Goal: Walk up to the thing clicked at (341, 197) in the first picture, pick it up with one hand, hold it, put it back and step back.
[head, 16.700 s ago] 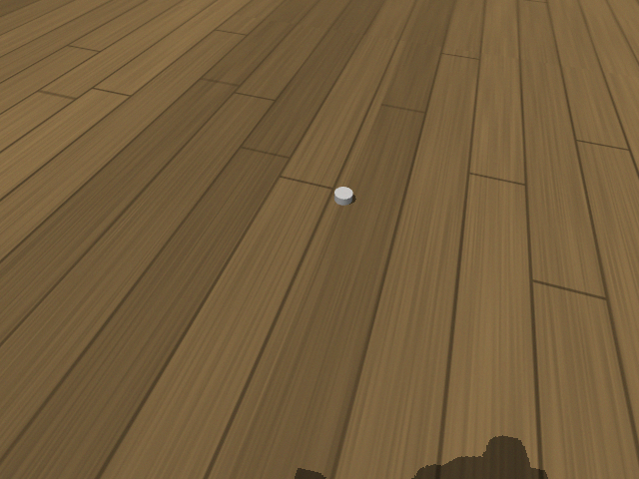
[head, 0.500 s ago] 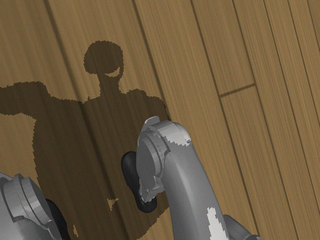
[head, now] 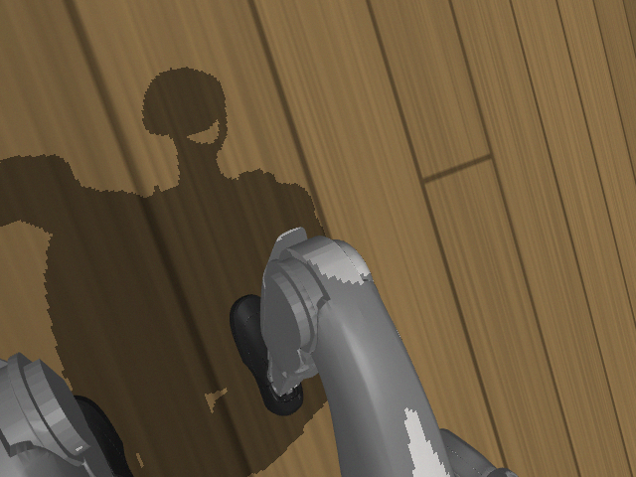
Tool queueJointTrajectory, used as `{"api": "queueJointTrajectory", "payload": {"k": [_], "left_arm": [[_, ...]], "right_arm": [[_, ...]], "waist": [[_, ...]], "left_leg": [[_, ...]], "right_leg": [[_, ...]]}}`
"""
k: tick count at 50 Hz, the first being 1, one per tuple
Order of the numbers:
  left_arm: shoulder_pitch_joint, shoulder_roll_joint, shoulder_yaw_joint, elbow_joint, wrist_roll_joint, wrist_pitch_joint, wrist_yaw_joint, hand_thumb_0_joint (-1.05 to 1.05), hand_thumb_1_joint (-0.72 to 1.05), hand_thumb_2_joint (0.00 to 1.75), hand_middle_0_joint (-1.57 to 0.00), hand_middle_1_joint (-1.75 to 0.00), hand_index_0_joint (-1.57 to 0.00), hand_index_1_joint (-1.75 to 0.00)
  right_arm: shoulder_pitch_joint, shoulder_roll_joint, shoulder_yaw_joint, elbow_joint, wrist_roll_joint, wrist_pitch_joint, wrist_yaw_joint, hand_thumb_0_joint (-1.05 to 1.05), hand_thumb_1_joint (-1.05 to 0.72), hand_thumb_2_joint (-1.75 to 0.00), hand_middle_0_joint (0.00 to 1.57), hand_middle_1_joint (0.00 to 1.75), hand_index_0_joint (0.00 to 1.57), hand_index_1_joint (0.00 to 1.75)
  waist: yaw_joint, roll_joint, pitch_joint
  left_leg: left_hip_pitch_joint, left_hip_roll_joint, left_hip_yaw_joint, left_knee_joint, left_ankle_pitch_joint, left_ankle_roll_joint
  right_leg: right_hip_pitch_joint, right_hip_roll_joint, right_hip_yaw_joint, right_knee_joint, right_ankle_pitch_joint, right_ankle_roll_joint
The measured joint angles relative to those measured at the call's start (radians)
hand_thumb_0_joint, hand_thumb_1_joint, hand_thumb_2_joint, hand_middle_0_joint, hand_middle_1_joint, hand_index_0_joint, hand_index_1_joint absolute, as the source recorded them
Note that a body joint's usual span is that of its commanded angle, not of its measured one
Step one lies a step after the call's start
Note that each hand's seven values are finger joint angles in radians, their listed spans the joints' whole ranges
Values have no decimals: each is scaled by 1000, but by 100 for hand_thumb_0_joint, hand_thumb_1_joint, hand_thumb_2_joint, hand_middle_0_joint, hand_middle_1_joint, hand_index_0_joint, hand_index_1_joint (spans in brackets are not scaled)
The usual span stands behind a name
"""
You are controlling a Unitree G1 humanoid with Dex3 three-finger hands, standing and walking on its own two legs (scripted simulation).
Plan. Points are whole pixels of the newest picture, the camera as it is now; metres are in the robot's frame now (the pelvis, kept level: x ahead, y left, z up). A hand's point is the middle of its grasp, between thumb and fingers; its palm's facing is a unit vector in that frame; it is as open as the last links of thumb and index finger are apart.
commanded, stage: close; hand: left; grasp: from above
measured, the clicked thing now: out of the picture +0.48 +0.30 -0.29
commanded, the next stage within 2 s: settle in 1.18 s
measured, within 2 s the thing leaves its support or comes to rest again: leaves its support in 1.56 s
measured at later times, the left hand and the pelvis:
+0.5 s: hand out of the picture +0.47 +0.29 -0.26, palm faces -0.44 -0.14 -0.89, open 11.1 cm; pelvis +0.00 +0.00 +0.01, yaw +0 degrees
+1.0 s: hand out of the picture +0.47 +0.29 -0.26, palm faces -0.44 -0.15 -0.88, open 10.0 cm; pelvis +0.00 +0.00 +0.01, yaw +0 degrees
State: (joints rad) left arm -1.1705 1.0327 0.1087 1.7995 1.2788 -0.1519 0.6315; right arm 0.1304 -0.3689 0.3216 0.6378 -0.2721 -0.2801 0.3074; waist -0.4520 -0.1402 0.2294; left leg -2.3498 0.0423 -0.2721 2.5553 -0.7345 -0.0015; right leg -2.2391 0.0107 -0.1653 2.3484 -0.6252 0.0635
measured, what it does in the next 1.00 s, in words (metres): stands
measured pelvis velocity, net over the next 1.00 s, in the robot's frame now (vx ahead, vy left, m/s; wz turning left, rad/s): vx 0.00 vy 0.00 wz -0.01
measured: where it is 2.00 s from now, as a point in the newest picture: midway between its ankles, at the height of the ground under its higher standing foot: (200, 426)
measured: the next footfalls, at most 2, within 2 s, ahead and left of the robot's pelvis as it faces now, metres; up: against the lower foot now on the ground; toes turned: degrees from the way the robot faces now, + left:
none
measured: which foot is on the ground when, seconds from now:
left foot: down 0.00-1.00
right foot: down 0.00-1.00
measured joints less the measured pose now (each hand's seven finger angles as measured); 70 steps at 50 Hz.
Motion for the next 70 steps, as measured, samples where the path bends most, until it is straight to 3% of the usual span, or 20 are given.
{"api": "queueJointTrajectory", "payload": {"k": [6,15,22,32,47,70], "left_arm": [[13,5,-16,-11,-17,-20,-26,0,-30,82,-21,-96,-23,-94],[19,-5,-44,-17,2,-45,0,0,-19,76,-28,-92,-31,-89],[14,-7,-39,-1,3,-26,26,0,-11,74,-34,-90,-37,-87],[14,0,-14,-5,-13,-11,13,0,-6,66,-40,-84,-47,-82],[8,4,-24,-12,-18,-19,0,-2,-1,57,-44,-76,-60,-77],[0,11,-21,-20,-11,-17,-3,-3,-3,53,-51,-70,-68,-70]], "right_arm": [[2,2,9,-1,2,7,-8,0,-90,-91,20,30,20,30],[-1,9,19,-7,-8,16,-10,0,-90,-90,20,30,20,30],[-15,5,19,-12,-8,7,-10,0,-90,-90,20,30,20,30],[-12,-5,19,-12,1,-2,-10,0,-90,-90,20,30,20,30],[4,-1,18,-18,6,11,-19,0,-90,-90,20,30,20,30],[1,-3,24,-30,6,24,-28,0,-91,-90,20,30,20,30]], "waist": [[7,-2,8],[13,-10,6],[3,-12,6],[-4,-11,19],[-2,-8,14],[-5,-9,17]], "left_leg": [[4,0,-2,-3,4,0],[14,0,-8,-12,3,-6],[15,3,-10,-15,5,-3],[14,5,-5,-15,11,2],[15,5,-5,-23,7,1],[11,1,-3,-26,14,2]], "right_leg": [[5,0,-2,-4,4,0],[14,1,-8,-14,5,-4],[16,4,-10,-22,11,-2],[14,7,-5,-22,17,2],[16,5,-7,-29,12,0],[15,4,-6,-32,16,0]]}}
